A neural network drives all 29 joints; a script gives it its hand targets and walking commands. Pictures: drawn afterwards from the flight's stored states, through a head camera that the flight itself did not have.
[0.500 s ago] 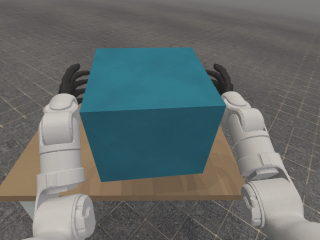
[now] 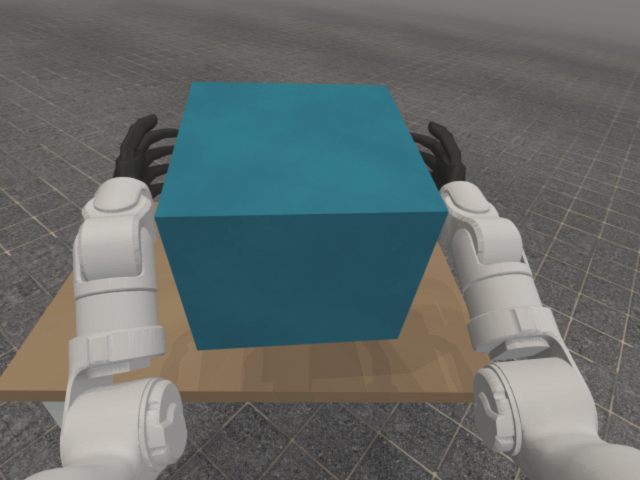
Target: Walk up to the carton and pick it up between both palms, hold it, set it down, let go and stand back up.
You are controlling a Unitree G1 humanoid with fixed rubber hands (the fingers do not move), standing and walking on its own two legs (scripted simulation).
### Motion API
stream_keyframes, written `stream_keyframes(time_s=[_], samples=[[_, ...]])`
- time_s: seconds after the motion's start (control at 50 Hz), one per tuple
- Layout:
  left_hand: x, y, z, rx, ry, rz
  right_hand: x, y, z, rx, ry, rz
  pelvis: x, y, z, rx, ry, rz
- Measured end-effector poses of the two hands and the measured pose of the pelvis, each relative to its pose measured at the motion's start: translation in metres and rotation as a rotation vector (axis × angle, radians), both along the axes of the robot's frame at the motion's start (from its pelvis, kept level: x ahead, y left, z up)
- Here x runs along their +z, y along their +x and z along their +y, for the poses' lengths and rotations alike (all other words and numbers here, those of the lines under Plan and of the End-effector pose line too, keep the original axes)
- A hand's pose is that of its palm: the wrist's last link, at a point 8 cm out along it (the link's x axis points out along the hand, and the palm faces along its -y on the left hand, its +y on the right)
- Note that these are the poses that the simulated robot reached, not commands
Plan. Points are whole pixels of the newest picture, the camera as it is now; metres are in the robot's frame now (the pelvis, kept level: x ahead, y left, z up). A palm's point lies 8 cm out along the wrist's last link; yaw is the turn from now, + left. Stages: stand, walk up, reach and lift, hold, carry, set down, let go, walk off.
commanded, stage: set down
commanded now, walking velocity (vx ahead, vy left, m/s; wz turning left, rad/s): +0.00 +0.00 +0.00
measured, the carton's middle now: (296, 211) +0.41 +0.00 +0.18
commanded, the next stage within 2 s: none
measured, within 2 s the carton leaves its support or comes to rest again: neither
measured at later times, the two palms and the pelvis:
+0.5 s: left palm (160, 212) +0.40 +0.17 +0.19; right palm (432, 227) +0.38 -0.18 +0.17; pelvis +0.03 +0.00 +0.00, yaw +1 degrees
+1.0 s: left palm (159, 208) +0.41 +0.18 +0.18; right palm (423, 236) +0.38 -0.17 +0.16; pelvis +0.01 +0.01 +0.00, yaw +1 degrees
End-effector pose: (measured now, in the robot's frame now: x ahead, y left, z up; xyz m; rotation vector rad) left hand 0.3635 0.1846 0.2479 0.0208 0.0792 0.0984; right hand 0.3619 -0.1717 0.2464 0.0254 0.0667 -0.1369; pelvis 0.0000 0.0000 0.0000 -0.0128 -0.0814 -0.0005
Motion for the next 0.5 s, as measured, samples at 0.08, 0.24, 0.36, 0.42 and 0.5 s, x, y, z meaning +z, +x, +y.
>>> stream_keyframes(time_s=[0.08,0.24,0.36,0.42,0.5], samples=[[0.015,0.005,0.001,-0.020,-0.011,-0.073,0.011,0.002,0.002,-0.004,0.020,-0.080,0.000,0.002,0.001,0.002,0.003,-0.027],[-0.002,0.023,0.006,-0.047,0.031,-0.019,-0.023,0.015,0.006,-0.015,0.003,-0.048,-0.001,0.008,0.004,0.005,0.009,-0.070],[-0.047,0.033,0.005,-0.056,0.054,0.020,-0.072,0.020,0.006,-0.030,-0.015,-0.018,-0.001,0.016,0.005,0.010,0.004,-0.057],[-0.059,0.033,-0.001,-0.058,0.054,0.001,-0.080,0.019,0.001,-0.041,-0.023,-0.044,-0.001,0.022,0.004,0.012,0.001,-0.041],[-0.058,0.033,-0.010,-0.057,0.057,-0.036,-0.072,0.017,-0.007,-0.048,-0.043,-0.086,-0.001,0.027,0.002,0.017,0.002,-0.039]])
